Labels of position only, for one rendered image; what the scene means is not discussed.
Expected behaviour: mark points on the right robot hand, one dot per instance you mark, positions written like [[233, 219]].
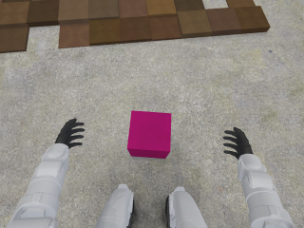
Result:
[[241, 145]]

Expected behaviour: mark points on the robot left thigh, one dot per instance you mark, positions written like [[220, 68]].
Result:
[[116, 209]]

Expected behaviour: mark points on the left robot hand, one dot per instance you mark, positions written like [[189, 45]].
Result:
[[65, 137]]

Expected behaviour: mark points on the robot right thigh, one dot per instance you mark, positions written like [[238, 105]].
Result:
[[186, 212]]

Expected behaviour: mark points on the robot left forearm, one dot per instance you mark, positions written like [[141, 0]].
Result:
[[42, 197]]

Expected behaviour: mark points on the carton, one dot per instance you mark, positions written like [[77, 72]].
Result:
[[149, 134]]

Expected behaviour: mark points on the robot right forearm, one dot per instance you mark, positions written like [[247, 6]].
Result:
[[265, 207]]

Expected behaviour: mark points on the robot left upper arm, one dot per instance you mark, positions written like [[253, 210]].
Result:
[[41, 222]]

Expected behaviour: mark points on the robot thigh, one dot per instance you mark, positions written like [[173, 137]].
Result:
[[186, 212], [116, 209]]

